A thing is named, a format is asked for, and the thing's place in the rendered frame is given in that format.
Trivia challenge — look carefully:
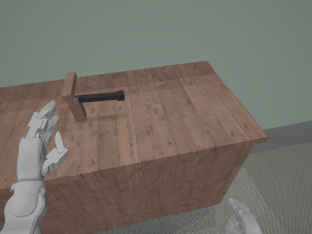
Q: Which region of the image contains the robot right hand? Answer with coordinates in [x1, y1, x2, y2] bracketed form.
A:
[225, 198, 262, 234]

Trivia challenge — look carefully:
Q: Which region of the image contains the counter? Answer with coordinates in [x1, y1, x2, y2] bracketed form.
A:
[0, 61, 269, 234]

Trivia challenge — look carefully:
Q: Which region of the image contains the left robot forearm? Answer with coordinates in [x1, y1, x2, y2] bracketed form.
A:
[0, 179, 48, 234]

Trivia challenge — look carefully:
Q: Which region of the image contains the tap lever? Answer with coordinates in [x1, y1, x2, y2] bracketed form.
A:
[74, 90, 125, 103]

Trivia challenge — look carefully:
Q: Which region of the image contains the robot left hand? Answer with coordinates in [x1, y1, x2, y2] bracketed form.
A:
[16, 100, 69, 182]

